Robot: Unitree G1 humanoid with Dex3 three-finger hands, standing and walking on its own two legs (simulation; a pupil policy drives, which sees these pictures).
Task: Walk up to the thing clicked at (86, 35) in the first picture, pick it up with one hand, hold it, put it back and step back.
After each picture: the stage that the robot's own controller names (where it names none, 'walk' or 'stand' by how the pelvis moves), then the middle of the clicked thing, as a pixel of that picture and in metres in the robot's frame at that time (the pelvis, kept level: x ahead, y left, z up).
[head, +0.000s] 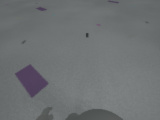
stand; (87, 35) +2.07 +0.18 -0.72
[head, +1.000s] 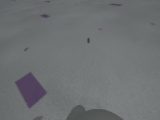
walk; (88, 40) +1.93 +0.30 -0.72
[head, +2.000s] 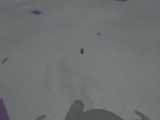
walk; (82, 51) +1.29 +0.32 -0.72
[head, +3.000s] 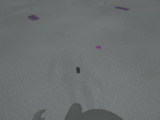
walk; (78, 70) +0.85 +0.27 -0.71
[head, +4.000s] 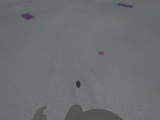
walk; (78, 84) +0.54 +0.20 -0.70
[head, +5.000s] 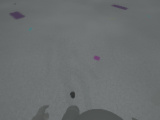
stand; (72, 95) +0.37 +0.20 -0.70
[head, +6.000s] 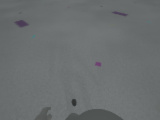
stand; (74, 102) +0.33 +0.19 -0.72
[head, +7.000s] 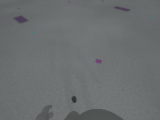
stand; (74, 99) +0.33 +0.19 -0.72
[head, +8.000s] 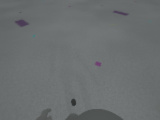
stand; (73, 102) +0.32 +0.19 -0.73
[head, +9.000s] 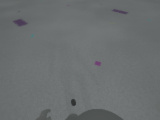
stand; (73, 102) +0.31 +0.20 -0.73
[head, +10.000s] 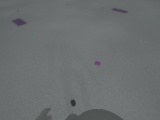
stand; (73, 102) +0.30 +0.20 -0.73
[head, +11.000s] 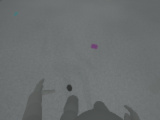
go down; (69, 88) +0.34 +0.21 -0.63
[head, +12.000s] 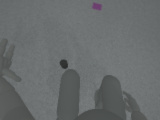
go down; (64, 64) +0.38 +0.25 -0.30
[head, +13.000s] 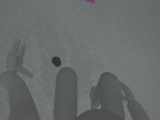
close in; (56, 61) +0.38 +0.27 -0.27
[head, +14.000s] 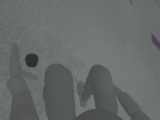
close; (32, 61) +0.36 +0.29 -0.21
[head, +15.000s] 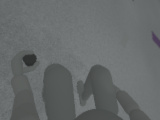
close; (30, 60) +0.35 +0.30 -0.21
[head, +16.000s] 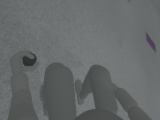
lift; (29, 60) +0.34 +0.30 -0.22
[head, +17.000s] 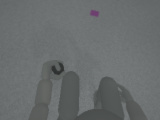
lift; (58, 70) +0.30 +0.24 -0.06
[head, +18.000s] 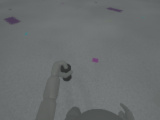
hold; (66, 72) +0.33 +0.18 +0.04
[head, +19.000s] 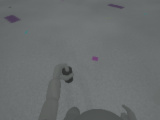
hold; (68, 75) +0.33 +0.18 +0.00
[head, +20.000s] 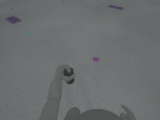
hold; (69, 76) +0.32 +0.17 +0.00
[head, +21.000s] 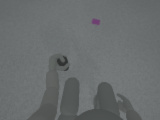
crouch; (63, 64) +0.38 +0.21 -0.09
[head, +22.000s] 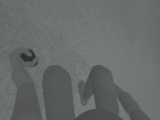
lower; (30, 58) +0.36 +0.30 -0.22
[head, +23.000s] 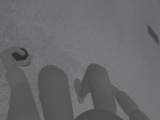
lower; (22, 57) +0.38 +0.31 -0.22
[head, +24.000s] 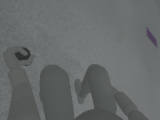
lower; (24, 57) +0.37 +0.31 -0.22
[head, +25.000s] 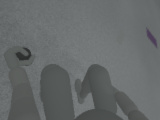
lower; (25, 57) +0.37 +0.31 -0.22
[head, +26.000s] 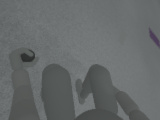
loosen; (28, 58) +0.36 +0.30 -0.22
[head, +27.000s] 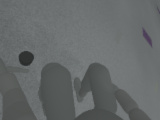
withdraw; (26, 59) +0.36 +0.29 -0.22
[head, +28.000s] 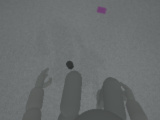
walk; (70, 65) +0.40 +0.23 -0.36
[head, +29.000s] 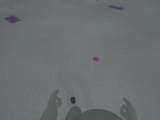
stand; (73, 100) +0.32 +0.18 -0.66
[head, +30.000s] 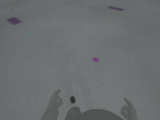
stand; (72, 99) +0.33 +0.20 -0.67
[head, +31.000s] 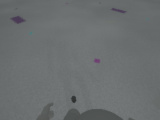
stand; (73, 99) +0.34 +0.18 -0.70
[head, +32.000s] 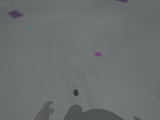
walk; (76, 92) +0.37 +0.17 -0.71
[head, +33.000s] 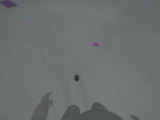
walk; (76, 78) +0.54 +0.15 -0.71
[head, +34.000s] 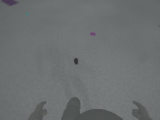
walk; (76, 61) +0.82 +0.27 -0.69
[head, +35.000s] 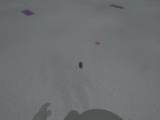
stand; (80, 65) +0.94 +0.18 -0.72
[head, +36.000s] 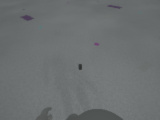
stand; (80, 67) +0.93 +0.21 -0.73
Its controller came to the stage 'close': yes
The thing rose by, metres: 0.70
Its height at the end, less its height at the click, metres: +0.00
